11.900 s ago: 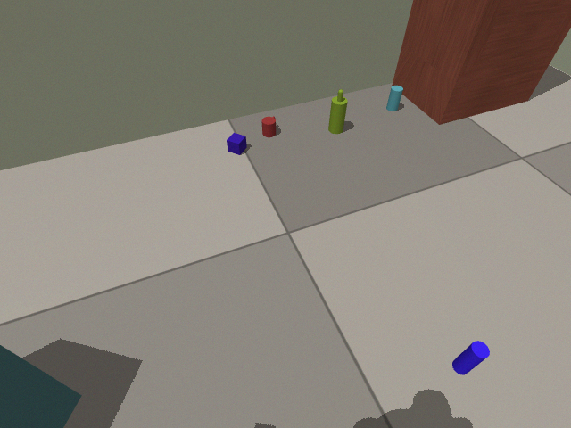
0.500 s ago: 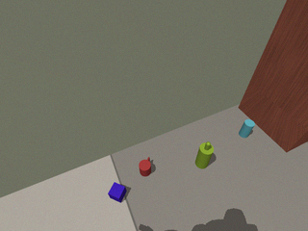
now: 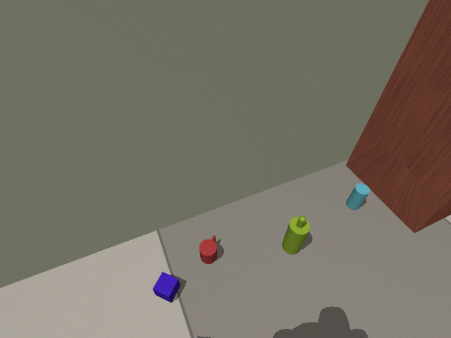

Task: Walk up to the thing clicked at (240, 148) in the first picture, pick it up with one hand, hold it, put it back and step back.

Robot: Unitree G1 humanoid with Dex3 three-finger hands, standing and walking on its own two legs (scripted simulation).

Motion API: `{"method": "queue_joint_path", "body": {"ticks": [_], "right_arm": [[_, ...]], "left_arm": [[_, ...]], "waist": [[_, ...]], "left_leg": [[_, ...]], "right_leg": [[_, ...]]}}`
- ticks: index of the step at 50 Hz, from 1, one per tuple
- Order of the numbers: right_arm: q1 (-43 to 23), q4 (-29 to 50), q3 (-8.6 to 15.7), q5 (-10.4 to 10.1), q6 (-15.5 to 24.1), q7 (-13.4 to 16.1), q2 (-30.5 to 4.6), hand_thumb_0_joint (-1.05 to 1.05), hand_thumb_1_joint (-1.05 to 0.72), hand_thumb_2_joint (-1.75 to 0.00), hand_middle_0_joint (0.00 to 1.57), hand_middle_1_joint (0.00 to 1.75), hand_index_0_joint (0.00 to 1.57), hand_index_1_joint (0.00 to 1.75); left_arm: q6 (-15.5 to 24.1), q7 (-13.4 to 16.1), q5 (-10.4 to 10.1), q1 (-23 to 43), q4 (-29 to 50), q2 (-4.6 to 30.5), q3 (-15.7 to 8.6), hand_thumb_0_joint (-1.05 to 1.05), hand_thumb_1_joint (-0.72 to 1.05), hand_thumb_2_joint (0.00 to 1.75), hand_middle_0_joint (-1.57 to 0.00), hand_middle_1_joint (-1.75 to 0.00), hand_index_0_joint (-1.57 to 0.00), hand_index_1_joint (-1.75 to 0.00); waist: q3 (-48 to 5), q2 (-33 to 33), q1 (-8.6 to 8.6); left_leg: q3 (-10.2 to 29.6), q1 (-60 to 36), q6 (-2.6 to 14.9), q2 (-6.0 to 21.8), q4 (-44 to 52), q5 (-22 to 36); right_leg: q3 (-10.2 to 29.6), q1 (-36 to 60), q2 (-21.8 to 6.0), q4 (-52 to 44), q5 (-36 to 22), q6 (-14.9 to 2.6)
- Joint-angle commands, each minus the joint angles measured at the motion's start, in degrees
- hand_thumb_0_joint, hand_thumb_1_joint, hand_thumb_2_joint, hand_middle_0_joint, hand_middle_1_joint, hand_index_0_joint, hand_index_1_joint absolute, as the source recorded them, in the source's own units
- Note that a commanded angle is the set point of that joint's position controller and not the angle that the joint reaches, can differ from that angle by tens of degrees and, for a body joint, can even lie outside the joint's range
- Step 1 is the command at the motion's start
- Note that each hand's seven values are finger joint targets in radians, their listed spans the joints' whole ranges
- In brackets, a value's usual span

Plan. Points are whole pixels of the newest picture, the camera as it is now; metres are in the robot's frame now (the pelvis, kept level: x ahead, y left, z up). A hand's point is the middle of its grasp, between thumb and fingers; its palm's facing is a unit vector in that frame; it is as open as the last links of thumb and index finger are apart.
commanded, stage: walk up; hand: left
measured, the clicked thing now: (167, 287) +0.46 +0.25 -0.74
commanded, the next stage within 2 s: stand in 0.88 s
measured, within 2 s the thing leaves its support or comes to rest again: neither
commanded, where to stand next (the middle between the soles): +0.08 +0.00 m, yaw +2 degrees
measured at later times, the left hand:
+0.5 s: hand out of the picture +0.09 +0.25 -0.16, palm faces -0.01 -0.95 -0.32, open 7.4 cm
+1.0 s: hand out of the picture +0.10 +0.25 -0.16, palm faces -0.02 -0.94 -0.33, open 7.4 cm
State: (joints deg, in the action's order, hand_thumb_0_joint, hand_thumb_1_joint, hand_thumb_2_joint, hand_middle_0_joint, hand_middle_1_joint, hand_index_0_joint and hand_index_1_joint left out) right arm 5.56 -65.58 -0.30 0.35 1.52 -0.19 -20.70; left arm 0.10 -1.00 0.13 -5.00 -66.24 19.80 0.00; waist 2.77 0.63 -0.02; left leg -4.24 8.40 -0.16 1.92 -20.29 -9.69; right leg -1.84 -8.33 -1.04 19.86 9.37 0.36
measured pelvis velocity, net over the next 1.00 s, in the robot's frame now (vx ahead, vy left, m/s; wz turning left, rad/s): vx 0.02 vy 0.00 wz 0.00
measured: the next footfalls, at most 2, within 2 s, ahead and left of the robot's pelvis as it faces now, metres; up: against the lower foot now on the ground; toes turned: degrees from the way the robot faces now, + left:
none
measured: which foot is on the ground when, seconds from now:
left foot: down 0.00-1.00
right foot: down 0.00-1.00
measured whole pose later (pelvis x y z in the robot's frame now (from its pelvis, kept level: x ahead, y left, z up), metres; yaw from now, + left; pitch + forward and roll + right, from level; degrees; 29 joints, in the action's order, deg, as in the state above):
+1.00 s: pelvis +0.02 +0.00 +0.00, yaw +0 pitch -2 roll +0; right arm 5.2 -66.0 -0.1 0.3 0.5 0.0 -19.7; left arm 0.5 -0.2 0.5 -4.6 -65.9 19.6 -0.2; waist 2.4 0.3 0.4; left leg -4.1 5.8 -0.3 1.6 -17.4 -9.7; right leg -2.0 -5.7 -1.2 17.1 9.5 0.6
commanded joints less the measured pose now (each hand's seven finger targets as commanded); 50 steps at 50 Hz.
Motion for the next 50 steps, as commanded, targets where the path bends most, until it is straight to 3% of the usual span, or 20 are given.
{"method": "queue_joint_path", "body": {"ticks": [1, 4, 8, 27, 43, 45, 50], "right_arm": [[-2.7, 2.4, 2.7, 0.2, 1.4, 0.6, -12.4, 0.0, -0.9, -0.9, 0.2, 0.3, 0.2, 0.3], [-3.8, 2.6, 2.7, 0.2, 1.4, 0.6, -12.3, 0.0, -0.9, -0.9, 0.2, 0.3, 0.2, 0.3], [-3.8, 2.4, 2.9, 0.1, 1.5, 0.6, -12.0, 0.0, -0.9, -0.9, 0.2, 0.3, 0.2, 0.3], [-4.1, 2.6, 2.9, 0.1, 0.9, 0.6, -10.9, 0.0, -0.9, -0.9, 0.2, 0.3, 0.2, 0.3], [-3.4, 3.1, 2.9, 0.2, 0.9, 0.7, -11.2, 0.0, -0.9, -0.9, 0.2, 0.3, 0.2, 0.3], [-3.9, 3.0, 2.6, 0.1, 0.6, 0.8, -11.1, 0.0, -0.9, -0.9, 0.2, 0.3, 0.2, 0.3], [-3.2, 2.6, 2.4, 0.3, 0.4, 0.7, -11.2, 0.0, -0.9, -0.9, 0.2, 0.3, 0.2, 0.3]], "left_arm": [[1.3, 0.6, 0.0, 3.5, 3.0, 11.5, -2.3, 0.0, 0.9, 0.9, -0.2, -0.3, -0.2, -0.3], [1.2, 0.6, 0.1, 2.5, 2.6, 11.5, -2.2, 0.0, 0.9, 0.9, -0.2, -0.3, -0.2, -0.3], [1.3, 0.8, 0.1, 2.3, 2.3, 11.3, -2.3, 0.0, 0.9, 0.9, -0.2, -0.3, -0.2, -0.3], [1.4, 1.2, 0.5, 2.1, 3.0, 11.5, -2.6, 0.0, 0.9, 0.9, -0.2, -0.3, -0.2, -0.3], [1.2, 1.1, 0.5, 2.3, 3.6, 11.4, -2.9, 0.0, 0.9, 0.9, -0.2, -0.3, -0.2, -0.3], [1.7, 1.4, 0.3, 2.7, 3.7, 11.9, -2.5, 0.0, 0.9, 0.9, -0.2, -0.3, -0.2, -0.3], [1.7, 1.5, 0.3, 2.8, 3.6, 11.9, -2.4, 0.0, 0.9, 0.9, -0.2, -0.3, -0.2, -0.3]], "waist": [[-4.1, -0.9, 0.35], [-4.0, -0.7, -0.13], [-5.7, -0.2, -0.02], [-6.3, -0.4, 0.02], [-5.0, -0.6, -0.03], [-5.8, -1.3, 0.11], [-5.5, -1.1, 0.25]], "left_leg": [[7.0, -1.3, 1.34, 6.7, 5.4, 2.1], [7.1, -2.0, 1.45, 6.7, 5.6, 2.3], [6.8, -4.4, 1.28, 6.9, 5.3, 6.7], [5.7, -5.6, 1.1, 6.5, 4.8, 8.5], [5.8, -4.5, 1.04, 6.5, 5.6, 7.0], [6.2, -4.4, 0.74, 7.0, 5.3, 9.9], [6.1, -3.7, 0.91, 6.8, 5.6, 7.6]], "right_leg": [[6.4, 0.5, -6.4, -4.3, -3.8, -1.58], [6.2, 0.3, -6.4, -4.5, -4.2, -1.4], [5.8, 0.7, -6.4, -4.4, -6.5, -1.12], [5.8, 2.1, -6.8, -5.0, -9.3, -0.99], [5.7, 2.4, -6.3, -4.9, -7.9, -1.16], [5.6, 3.3, -7.3, -5.0, -9.7, -1.18], [6.1, 3.8, -7.8, -5.6, -8.5, -1.36]]}}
